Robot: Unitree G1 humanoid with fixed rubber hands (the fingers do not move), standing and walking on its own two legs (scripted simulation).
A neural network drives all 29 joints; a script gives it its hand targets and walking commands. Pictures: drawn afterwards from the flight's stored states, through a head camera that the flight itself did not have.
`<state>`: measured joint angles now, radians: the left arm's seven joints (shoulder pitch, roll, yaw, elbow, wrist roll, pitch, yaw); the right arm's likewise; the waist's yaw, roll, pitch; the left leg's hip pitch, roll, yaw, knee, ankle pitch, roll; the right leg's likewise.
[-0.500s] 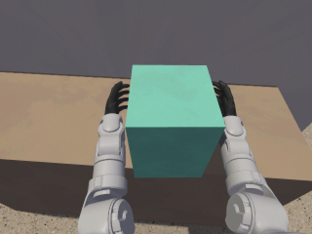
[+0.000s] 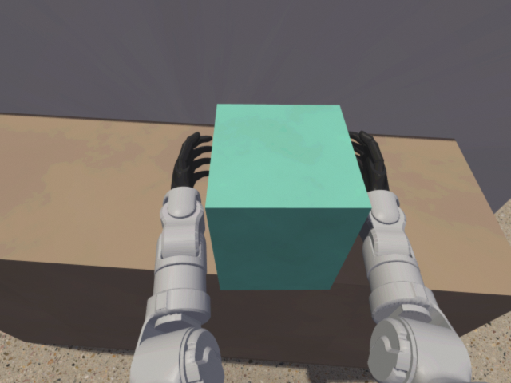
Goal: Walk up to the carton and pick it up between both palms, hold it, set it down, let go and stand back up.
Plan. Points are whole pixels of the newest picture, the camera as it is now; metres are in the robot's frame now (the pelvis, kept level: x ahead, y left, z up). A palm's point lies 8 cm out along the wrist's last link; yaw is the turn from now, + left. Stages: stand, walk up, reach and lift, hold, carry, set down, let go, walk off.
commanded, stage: set down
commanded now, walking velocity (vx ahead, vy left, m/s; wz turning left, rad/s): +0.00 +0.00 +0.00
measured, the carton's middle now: (276, 202) +0.39 -0.01 +0.05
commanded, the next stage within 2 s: none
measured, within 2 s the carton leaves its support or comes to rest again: neither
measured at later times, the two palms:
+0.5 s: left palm (190, 189) +0.40 +0.14 +0.07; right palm (363, 186) +0.41 -0.16 +0.07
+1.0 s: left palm (165, 163) +0.41 +0.17 +0.13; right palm (404, 155) +0.42 -0.21 +0.14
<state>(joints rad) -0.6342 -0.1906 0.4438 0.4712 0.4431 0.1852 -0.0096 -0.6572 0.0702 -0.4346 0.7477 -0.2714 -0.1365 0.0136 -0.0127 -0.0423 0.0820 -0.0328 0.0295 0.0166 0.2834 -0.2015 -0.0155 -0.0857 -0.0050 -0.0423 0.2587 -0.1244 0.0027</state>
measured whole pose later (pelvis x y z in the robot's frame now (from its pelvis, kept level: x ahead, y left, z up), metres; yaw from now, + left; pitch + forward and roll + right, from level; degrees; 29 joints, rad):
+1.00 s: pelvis -0.02 -0.01 -0.01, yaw -1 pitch +6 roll -1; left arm -0.87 0.20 0.07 0.90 -0.15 0.18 0.13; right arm -0.94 -0.33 0.10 1.08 0.40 0.07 -0.08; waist 0.03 0.00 -0.09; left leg -0.31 0.06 0.02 0.43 -0.23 -0.04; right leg -0.35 0.03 -0.04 0.35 -0.11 -0.02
